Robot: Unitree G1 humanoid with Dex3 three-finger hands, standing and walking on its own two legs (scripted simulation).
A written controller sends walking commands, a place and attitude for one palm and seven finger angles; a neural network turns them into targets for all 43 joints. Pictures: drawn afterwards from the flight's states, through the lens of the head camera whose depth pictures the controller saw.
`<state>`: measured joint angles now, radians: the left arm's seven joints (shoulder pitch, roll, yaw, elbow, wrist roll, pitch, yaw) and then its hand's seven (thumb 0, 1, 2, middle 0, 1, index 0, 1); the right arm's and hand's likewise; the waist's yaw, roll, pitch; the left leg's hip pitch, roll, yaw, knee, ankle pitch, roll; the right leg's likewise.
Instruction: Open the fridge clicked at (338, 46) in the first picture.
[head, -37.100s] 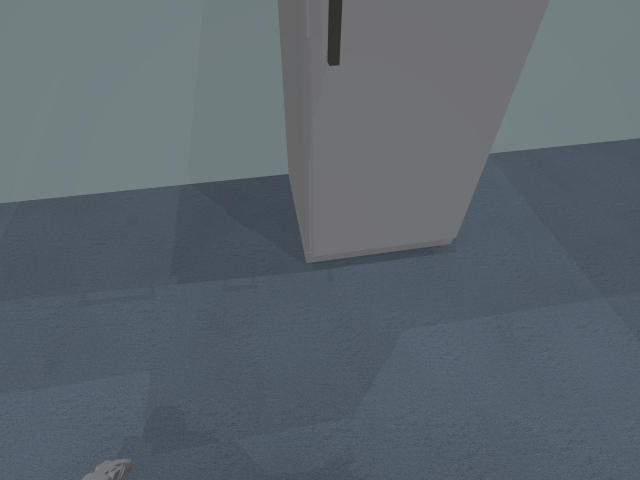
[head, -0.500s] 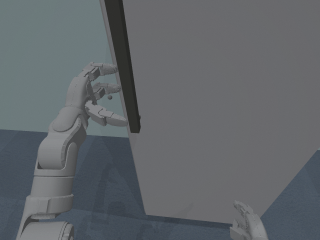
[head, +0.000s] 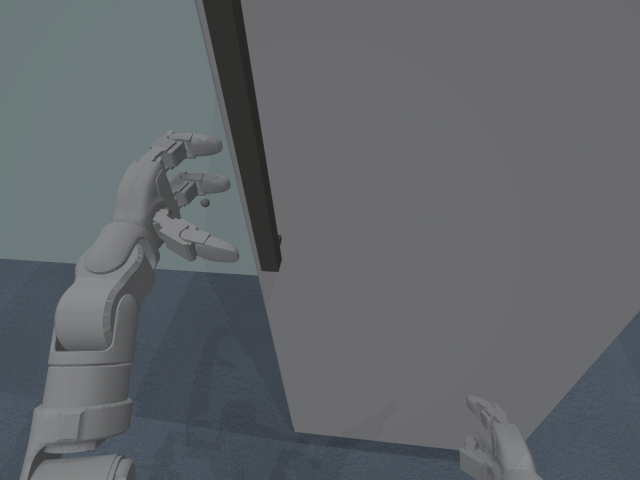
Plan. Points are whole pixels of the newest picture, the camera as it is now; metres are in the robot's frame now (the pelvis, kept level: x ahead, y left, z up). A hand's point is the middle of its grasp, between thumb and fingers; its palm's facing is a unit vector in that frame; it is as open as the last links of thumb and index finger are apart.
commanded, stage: move the hooked fingers beside the handle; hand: left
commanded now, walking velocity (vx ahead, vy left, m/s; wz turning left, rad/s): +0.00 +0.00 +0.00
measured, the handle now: (256, 150) +0.40 +0.10 +0.25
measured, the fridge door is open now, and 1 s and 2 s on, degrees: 0 0 0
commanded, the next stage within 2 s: none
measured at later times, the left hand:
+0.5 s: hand (193, 197) +0.35 +0.17 +0.22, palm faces +0.01 -1.00 -0.05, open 14.0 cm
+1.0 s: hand (203, 198) +0.36 +0.16 +0.22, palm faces +0.00 -1.00 -0.06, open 14.0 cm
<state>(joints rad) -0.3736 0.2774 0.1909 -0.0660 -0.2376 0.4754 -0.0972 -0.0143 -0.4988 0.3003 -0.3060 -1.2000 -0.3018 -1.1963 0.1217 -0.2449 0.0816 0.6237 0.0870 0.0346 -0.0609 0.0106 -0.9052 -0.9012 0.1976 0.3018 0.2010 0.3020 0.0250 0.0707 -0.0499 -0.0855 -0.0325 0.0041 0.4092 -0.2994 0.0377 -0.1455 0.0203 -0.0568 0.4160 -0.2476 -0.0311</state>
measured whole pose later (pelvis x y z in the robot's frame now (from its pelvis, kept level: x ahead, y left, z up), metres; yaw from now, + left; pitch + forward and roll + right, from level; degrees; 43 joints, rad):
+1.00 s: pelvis +0.00 +0.00 +0.00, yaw +0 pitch -1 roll +0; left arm -0.41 0.29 0.21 0.01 -0.23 0.44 -0.11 -0.01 -0.50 0.30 -0.31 -1.20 -0.30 -1.20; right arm 0.14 -0.24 0.09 0.62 0.08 0.02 -0.07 0.01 -0.90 -0.90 0.20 0.30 0.20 0.30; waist 0.02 0.07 -0.04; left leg -0.10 -0.04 0.01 0.41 -0.30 0.04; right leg -0.16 0.02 -0.05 0.42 -0.25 -0.03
